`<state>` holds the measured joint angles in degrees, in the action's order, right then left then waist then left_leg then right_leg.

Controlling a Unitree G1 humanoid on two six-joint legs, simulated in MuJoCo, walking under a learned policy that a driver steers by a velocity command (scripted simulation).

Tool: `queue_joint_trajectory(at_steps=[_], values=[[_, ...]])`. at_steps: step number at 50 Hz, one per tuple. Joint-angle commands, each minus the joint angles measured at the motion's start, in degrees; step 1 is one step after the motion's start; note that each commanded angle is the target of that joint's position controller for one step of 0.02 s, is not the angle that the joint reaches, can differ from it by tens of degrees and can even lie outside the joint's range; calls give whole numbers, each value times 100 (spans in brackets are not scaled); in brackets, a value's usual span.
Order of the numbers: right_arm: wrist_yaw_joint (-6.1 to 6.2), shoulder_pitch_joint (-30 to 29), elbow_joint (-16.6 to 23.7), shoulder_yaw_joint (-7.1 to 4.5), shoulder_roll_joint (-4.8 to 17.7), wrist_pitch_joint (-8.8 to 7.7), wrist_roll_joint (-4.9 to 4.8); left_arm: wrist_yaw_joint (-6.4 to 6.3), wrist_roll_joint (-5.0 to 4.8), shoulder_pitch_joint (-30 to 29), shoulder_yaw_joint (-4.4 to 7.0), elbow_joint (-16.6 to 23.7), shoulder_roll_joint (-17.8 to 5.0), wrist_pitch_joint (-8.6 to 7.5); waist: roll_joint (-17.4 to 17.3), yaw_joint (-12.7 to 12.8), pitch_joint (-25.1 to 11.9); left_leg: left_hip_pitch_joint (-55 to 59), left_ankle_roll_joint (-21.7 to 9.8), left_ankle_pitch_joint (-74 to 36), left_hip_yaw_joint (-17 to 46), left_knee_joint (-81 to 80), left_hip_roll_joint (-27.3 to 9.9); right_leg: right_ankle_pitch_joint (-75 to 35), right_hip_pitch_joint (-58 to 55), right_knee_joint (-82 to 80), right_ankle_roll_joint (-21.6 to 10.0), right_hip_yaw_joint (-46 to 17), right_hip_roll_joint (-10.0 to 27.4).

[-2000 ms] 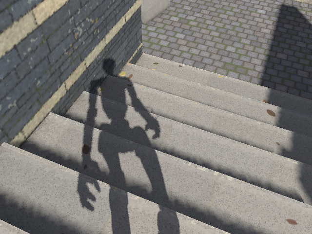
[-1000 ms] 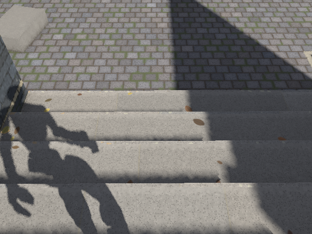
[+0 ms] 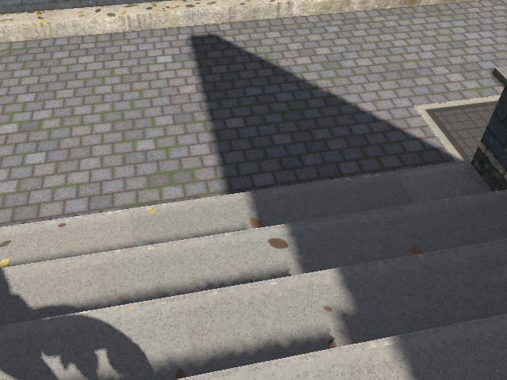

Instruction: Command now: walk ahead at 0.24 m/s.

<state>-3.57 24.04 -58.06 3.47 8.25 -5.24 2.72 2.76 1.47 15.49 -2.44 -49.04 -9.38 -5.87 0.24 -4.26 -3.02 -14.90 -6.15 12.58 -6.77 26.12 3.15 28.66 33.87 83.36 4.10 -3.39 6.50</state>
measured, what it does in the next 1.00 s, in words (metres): goes down: right foot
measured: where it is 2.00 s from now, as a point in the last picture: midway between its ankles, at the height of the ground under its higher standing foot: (247, 315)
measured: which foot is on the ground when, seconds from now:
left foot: down 0.00-0.48, up 0.50-1.00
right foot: up 0.00-0.46, down 0.48-1.00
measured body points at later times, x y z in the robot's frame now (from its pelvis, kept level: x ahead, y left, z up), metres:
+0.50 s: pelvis +0.14 -0.09 -0.01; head +0.13 -0.09 +0.44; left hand +0.30 +0.13 -0.12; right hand +0.05 -0.30 -0.16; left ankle +0.02 +0.05 -0.73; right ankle +0.15 -0.18 -0.74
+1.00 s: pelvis +0.40 -0.12 -0.10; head +0.40 -0.12 +0.35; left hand +0.17 +0.01 -0.22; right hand +0.64 -0.29 -0.19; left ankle +0.50 +0.00 -0.82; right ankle +0.16 -0.19 -0.73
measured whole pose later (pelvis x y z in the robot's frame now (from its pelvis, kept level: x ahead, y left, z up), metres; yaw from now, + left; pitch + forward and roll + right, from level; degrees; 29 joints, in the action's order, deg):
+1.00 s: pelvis +0.40 -0.12 -0.10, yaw +9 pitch +1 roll -3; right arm -5.2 -0.4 -50.3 -1.3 11.7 -5.1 4.3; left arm -0.7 4.3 40.0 -2.2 -67.8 -5.1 -6.1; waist -2.9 5.2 -1.0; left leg -28.1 -5.1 -10.5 -0.6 32.1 -2.2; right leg 49.1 -2.9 46.7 -2.3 15.3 -4.1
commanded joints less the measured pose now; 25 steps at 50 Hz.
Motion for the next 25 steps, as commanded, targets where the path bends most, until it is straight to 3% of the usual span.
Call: queue_joint_trajectory(at_steps=[1, 2, 3, 4, 5, 6, 7, 8, 10, 14, 20, 22, 23, 24, 25], values=[[200, 1338, -350, -279, 755, -74, 144, -331, 205, -85, 164, 254, -291, 13, -342, -331, 658, 1873, -1176, 1128, 3132, -1275, -2125, -531, 2895, 262, -153, -263, 223], [252, 1431, -404, -265, 591, -97, 193, -412, 239, -86, 139, 240, -213, 40, -294, -355, 674, 1978, -1284, 1369, 3304, -1396, -2238, -778, 3231, 250, -253, -305, 279], [300, 1380, -416, -213, 296, -131, 232, -468, 228, -28, 109, 139, -113, 60, 30, -304, 759, 1907, -1306, 1215, 3188, -1595, -2234, -1706, 3328, -679, -243, -440, 405], [335, 1399, -463, -173, 127, -178, 134, -470, 221, -69, 139, 62, -136, 96, 137, -288, 665, 1594, -1258, 1030, 2730, -1795, -2070, -2319, 2782, -1734, -228, -246, 473], [359, 1140, -381, -151, 93, -219, 45, -426, 205, -305, 171, 22, -177, 132, -85, -243, 685, 1086, -1109, 874, 2178, -1991, -1794, -2363, 1996, -2467, -223, 120, 408], [359, 944, -328, -157, 179, -256, -32, -332, 196, -361, 192, -18, -152, 206, -389, -207, 651, 554, -985, 713, 1762, -2106, -1580, -2283, 1193, -2833, -240, 452, 242], [338, 899, -355, -163, 305, -281, -37, -243, 246, -326, 233, -62, -180, 273, -530, -115, 707, 148, -944, 506, 1620, -2201, -1550, -2328, 648, -2870, -301, 604, 94], [285, 976, -410, -170, 404, -295, 19, -160, 330, -212, 302, -111, -272, 304, -503, -22, 769, 96, -947, 383, 1638, -2218, -1672, -2377, 536, -2861, -392, 519, 24], [212, 978, -467, -204, 521, -339, 129, -93, 360, -239, 362, -98, -306, 303, -532, 45, 811, 425, -968, 383, 1620, -2230, -1860, -2415, 538, -3251, -589, 353, -2], [240, 973, -465, -181, 399, -363, 125, -70, 274, -584, 442, 48, -316, 271, -578, -28, 893, 912, -943, 427, 1405, -2180, -1977, -2134, 462, -3483, -755, 409, -72], [310, 990, -476, -365, 655, -257, 45, -94, 197, -1126, 571, 333, -297, 147, -590, -197, 921, 1530, -924, 376, 1305, -1793, -2089, -1107, -229, -4400, -988, 748, -235], [317, 691, -448, -483, 907, -127, -4, -67, 151, -908, 657, 263, -335, 56, -475, 79, 849, 1170, -870, 74, 1152, -1132, -1970, -1735, -1209, -5290, -1066, 1112, -508], [277, 493, -414, -542, 1002, -75, 66, -65, 149, -443, 742, 104, -392, -12, -417, 341, 652, 671, -800, -408, 1021, -460, -1782, -1982, -2153, -5442, -1094, 1204, -663], [241, 427, -388, -561, 878, -91, 208, -123, 210, 505, 900, -186, -659, -109, 47, 741, 171, -63, -514, -692, 638, 1012, -1300, -2252, -3451, -5486, -1219, 828, -491], [166, 546, -108, -426, 175, -136, 302, -253, 433, 1930, 999, -589, -1224, -183, 1710, 964, -914, -1705, 36, 1858, 262, 3585, -180, -3865, -5460, -5932, -2176, -1271, 789]])
Keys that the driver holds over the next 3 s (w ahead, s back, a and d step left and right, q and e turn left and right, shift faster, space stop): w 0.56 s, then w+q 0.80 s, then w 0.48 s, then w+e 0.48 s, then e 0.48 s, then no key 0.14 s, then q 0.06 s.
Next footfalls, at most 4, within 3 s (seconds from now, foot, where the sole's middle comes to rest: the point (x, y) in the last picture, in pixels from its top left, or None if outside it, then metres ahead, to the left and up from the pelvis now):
0.48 right None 0.19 -0.19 -0.77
1.04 left None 0.51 -0.02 -0.92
1.40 right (295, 332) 0.85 -0.19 -1.07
1.88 left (203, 308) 0.97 0.14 -1.07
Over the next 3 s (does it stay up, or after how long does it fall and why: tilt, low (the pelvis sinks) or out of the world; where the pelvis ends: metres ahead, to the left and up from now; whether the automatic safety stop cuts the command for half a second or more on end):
stays up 1.32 0.11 -0.46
